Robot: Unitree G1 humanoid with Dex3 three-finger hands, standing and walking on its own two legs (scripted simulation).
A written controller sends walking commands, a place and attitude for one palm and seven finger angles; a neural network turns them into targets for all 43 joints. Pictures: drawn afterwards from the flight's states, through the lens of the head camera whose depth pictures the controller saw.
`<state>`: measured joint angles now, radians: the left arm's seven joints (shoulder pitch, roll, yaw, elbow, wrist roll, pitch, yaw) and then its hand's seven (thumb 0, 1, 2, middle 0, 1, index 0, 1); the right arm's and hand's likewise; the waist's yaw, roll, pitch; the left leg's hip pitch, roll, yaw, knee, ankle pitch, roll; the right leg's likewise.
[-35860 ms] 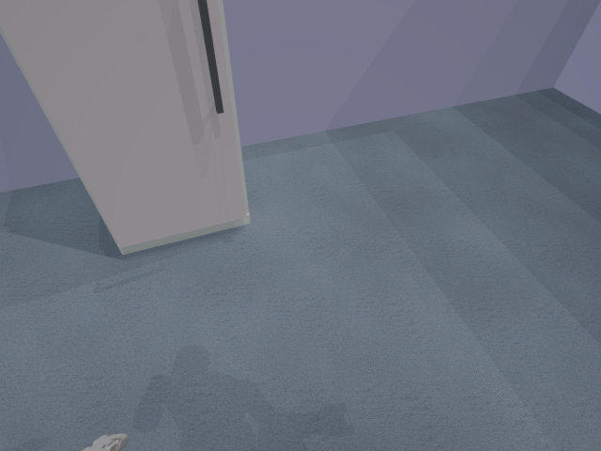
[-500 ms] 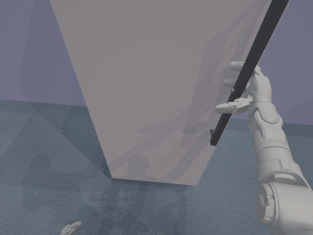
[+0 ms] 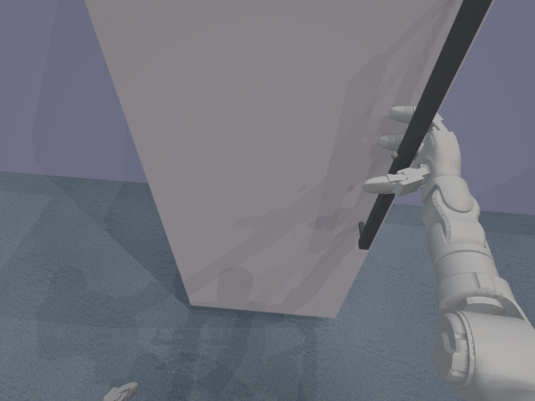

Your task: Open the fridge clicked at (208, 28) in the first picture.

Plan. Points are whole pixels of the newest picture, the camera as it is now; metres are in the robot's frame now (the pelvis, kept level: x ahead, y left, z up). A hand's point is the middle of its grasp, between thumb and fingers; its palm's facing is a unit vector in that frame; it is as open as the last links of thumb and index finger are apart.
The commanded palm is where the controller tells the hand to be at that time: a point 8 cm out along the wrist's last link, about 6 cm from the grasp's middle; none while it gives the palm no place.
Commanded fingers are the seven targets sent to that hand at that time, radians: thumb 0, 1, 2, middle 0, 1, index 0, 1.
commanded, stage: grip the handle and tug to test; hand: right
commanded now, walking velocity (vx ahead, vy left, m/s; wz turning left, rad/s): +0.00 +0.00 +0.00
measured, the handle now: (399, 154) +0.50 -0.16 +0.13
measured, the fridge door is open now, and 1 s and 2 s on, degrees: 0 0 6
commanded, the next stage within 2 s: pull the door a little, standing still in 1.32 s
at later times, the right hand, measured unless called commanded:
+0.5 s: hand (401, 157) +0.45 -0.14 +0.16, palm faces -0.02 +1.00 +0.00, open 6.8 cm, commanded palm +0.42 -0.19 +0.16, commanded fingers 0.00 -0.90 -0.90 0.45 1.40 0.45 1.40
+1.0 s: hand (398, 157) +0.45 -0.13 +0.16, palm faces -0.05 +1.00 +0.01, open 5.4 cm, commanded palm +0.42 -0.20 +0.16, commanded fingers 0.00 -0.90 -0.90 0.45 1.40 0.45 1.40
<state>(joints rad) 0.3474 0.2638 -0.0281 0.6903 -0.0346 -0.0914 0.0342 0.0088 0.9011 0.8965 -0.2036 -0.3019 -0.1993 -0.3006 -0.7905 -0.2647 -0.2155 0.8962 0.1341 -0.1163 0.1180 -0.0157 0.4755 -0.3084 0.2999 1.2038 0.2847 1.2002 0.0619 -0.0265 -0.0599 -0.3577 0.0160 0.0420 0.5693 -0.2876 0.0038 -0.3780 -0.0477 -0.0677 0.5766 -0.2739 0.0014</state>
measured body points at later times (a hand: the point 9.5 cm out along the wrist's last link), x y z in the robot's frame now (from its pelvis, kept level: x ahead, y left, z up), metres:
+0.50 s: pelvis +0.00 +0.00 +0.00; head +0.02 +0.00 +0.45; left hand +0.09 +0.25 -0.11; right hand +0.45 -0.19 +0.16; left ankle +0.00 +0.12 -0.73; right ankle +0.01 -0.12 -0.73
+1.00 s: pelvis +0.00 +0.00 +0.00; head +0.01 +0.00 +0.45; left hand +0.08 +0.25 -0.11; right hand +0.44 -0.19 +0.16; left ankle +0.00 +0.12 -0.73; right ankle +0.01 -0.12 -0.73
